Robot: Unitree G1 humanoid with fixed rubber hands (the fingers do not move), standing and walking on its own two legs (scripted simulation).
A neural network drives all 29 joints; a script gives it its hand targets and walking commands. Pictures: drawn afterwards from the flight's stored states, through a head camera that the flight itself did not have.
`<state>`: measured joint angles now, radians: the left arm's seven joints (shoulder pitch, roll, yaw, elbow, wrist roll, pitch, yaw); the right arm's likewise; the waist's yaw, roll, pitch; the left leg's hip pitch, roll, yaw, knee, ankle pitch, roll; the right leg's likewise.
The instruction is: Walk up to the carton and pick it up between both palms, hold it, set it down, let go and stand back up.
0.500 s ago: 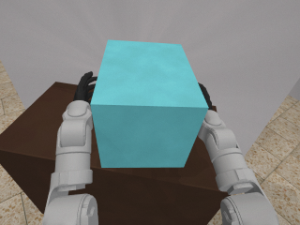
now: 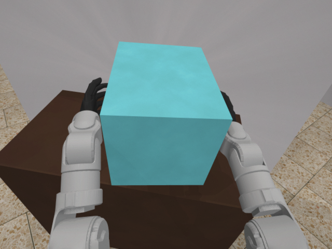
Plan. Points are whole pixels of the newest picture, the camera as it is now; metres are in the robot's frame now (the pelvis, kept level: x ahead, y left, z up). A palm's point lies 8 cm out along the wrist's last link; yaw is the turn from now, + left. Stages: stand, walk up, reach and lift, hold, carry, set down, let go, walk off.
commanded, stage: hold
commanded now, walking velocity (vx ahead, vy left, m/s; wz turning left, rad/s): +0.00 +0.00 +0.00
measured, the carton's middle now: (159, 110) +0.40 +0.01 +0.15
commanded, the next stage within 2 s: none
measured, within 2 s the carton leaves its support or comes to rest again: neither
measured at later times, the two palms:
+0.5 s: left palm (91, 111) +0.35 +0.16 +0.19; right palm (226, 121) +0.35 -0.15 +0.16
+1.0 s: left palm (85, 113) +0.36 +0.18 +0.18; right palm (220, 116) +0.36 -0.14 +0.17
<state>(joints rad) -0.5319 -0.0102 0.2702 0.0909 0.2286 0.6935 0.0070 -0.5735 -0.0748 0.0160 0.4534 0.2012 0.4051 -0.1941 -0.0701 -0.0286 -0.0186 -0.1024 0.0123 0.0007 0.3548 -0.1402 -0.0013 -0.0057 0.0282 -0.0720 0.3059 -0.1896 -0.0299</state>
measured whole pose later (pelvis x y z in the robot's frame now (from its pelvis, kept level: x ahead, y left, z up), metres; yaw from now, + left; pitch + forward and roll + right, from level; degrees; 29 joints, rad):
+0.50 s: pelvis +0.00 +0.00 +0.00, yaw +0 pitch -6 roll -1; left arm -0.58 0.01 0.27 0.17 0.23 0.66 0.01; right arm -0.62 -0.07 0.00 0.53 0.18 0.37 -0.19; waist -0.06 -0.03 -0.03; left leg -0.13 0.02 0.00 0.35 -0.13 -0.01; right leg -0.03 0.03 -0.08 0.31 -0.18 -0.04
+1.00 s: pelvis +0.01 +0.01 +0.00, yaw +1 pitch -6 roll -1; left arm -0.50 0.01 0.25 0.06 0.22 0.70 0.01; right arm -0.58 -0.07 0.02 0.43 0.23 0.43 -0.21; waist -0.08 -0.05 -0.03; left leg -0.11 0.00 -0.01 0.38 -0.17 0.00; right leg 0.01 0.02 -0.08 0.29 -0.20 -0.02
